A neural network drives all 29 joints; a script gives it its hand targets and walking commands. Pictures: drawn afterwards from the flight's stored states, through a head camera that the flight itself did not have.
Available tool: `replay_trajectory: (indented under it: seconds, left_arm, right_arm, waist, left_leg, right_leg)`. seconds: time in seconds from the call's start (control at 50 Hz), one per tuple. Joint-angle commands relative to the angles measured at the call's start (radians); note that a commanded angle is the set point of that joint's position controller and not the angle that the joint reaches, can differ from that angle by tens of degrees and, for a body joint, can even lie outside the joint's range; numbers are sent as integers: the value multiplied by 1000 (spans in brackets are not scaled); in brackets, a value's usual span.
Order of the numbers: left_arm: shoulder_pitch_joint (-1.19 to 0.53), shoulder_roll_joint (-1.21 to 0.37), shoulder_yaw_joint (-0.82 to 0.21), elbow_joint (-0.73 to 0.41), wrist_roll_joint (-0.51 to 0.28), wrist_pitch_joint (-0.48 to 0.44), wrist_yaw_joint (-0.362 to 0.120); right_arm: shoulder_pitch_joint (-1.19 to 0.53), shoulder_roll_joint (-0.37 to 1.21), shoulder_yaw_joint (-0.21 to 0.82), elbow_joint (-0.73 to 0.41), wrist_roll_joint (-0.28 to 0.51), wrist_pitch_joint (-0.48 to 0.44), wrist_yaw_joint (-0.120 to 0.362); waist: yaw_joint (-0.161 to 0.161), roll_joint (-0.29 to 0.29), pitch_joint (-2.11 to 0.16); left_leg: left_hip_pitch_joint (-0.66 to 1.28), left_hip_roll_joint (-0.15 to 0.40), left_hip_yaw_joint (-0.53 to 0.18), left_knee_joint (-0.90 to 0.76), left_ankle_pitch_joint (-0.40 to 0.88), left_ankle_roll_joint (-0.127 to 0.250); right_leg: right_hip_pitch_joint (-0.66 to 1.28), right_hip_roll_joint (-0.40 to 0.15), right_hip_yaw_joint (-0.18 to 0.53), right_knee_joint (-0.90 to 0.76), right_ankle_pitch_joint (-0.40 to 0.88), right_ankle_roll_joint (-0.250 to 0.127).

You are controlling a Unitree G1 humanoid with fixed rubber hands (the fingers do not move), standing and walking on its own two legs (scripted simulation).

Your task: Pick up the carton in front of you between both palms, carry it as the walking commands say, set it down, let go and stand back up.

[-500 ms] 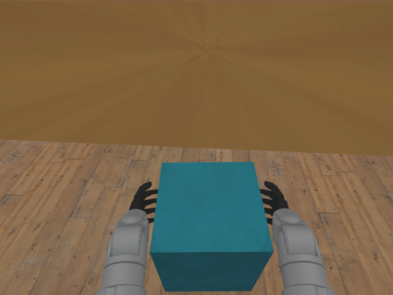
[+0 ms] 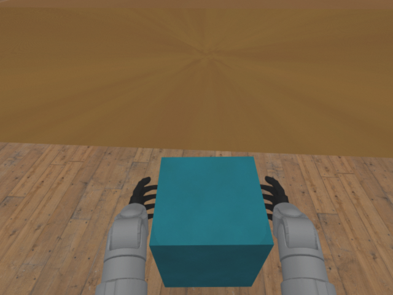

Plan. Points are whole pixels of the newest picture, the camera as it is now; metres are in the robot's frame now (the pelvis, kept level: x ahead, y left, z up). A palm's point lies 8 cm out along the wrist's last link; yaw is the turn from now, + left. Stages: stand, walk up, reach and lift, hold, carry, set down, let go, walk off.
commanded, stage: hold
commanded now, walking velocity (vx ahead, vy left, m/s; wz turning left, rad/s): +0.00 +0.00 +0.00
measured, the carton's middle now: (207, 224) +0.31 +0.00 -0.02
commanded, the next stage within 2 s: carry in 0.46 s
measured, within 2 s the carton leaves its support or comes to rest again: neither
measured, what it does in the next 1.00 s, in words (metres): walks ahead: left foot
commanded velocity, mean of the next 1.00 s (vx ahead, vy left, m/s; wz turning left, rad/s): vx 0.29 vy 0.00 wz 0.00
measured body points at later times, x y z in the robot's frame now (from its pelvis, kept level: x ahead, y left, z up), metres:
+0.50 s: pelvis +0.01 +0.00 +0.00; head -0.03 +0.00 +0.45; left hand +0.31 +0.15 +0.04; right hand +0.31 -0.15 +0.04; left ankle +0.03 +0.13 -0.74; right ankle +0.02 -0.13 -0.74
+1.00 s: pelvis +0.17 +0.00 -0.01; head +0.16 -0.01 +0.44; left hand +0.45 +0.15 +0.07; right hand +0.44 -0.16 +0.07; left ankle +0.17 +0.08 -0.74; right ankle +0.06 -0.11 -0.69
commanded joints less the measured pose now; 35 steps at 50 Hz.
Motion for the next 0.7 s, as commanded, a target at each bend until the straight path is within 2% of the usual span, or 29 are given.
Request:
replay_trajectory:
  seconds: [0.0, 0.42, 0.44, 0.48, 0.5, 0.52, 0.56, 0.58, 0.6, 0.62, 0.64, 0.66, 0.68]
  left_arm:
    - [-508, -905, -546, -20, -251, -32, -235]
    - [-408, -889, -572, -94, -268, -23, -223]
    - [-448, -891, -593, -92, -284, -19, -224]
    - [-452, -898, -623, -119, -314, -15, -221]
    - [-472, -899, -642, -143, -326, -11, -219]
    - [-486, -903, -664, -167, -338, -4, -216]
    - [-494, -900, -711, -225, -376, 21, -208]
    - [-490, -892, -738, -249, -399, 42, -204]
    - [-483, -883, -764, -273, -421, 67, -200]
    - [-481, -875, -782, -298, -441, 94, -196]
    - [-478, -863, -794, -317, -454, 123, -190]
    - [-458, -843, -798, -329, -462, 155, -182]
    - [-424, -816, -795, -335, -468, 187, -174]
  right_arm:
    - [-506, 901, 535, -18, 241, -32, 225]
    - [-406, 887, 560, -90, 259, -25, 214]
    - [-444, 883, 579, -97, 277, -19, 214]
    - [-437, 894, 601, -120, 296, -13, 206]
    - [-452, 898, 626, -145, 309, -7, 203]
    - [-461, 901, 651, -176, 321, 1, 198]
    - [-451, 895, 696, -223, 351, 28, 183]
    - [-428, 887, 717, -246, 362, 48, 174]
    - [-418, 874, 736, -281, 372, 74, 164]
    - [-428, 859, 756, -322, 388, 103, 157]
    - [-437, 842, 776, -354, 404, 133, 151]
    - [-441, 827, 794, -377, 421, 165, 146]
    - [-441, 819, 809, -387, 445, 200, 144]
  waist:
    - [-1, 5, -215]
    - [2, 6, -242]
    - [4, 35, -283]
    - [3, 33, -270]
    - [-3, 39, -242]
    - [-6, 62, -223]
    - [-10, 128, -280]
    - [-8, 146, -305]
    - [-5, 144, -323]
    - [-2, 138, -328]
    - [1, 90, -315]
    - [11, -50, -295]
    - [23, -238, -281]
  left_leg:
    - [62, -80, 18, -65, 29, 4]
    - [101, -84, 13, -68, 183, 0]
    - [-19, 108, 37, 21, 56, 11]
    - [-107, 107, -21, -42, -405, 24]
    - [-137, 115, -50, -60, -544, 37]
    - [-138, 136, -77, -76, -554, 52]
    - [-104, 195, -162, -119, -454, 91]
    - [-98, 217, -185, -117, -422, 114]
    - [-126, 218, -172, -106, -431, 123]
    - [-172, 203, -132, -77, -457, 116]
    - [-244, 160, -57, -14, -439, 87]
    - [-354, 96, 51, 151, -377, 41]
    - [-532, 37, 157, 371, -314, 1]
  right_leg:
    - [-15, 79, -20, -81, 30, -9]
    - [28, 85, -11, -84, 181, -3]
    - [-87, -106, -6, 2, 74, -13]
    - [-188, -77, 10, -16, -358, -19]
    - [-250, -60, 2, 0, -467, -14]
    - [-293, -50, -16, 39, -443, -11]
    - [-299, -8, -112, 188, -217, 1]
    - [-299, 3, -144, 174, -187, -1]
    - [-260, -3, -155, 131, -198, -7]
    - [-212, -10, -153, 72, -225, -13]
    - [-143, -41, -106, 16, -252, -23]
    - [-75, -147, 57, -76, -341, -58]
    - [42, -286, 290, -167, -370, -121]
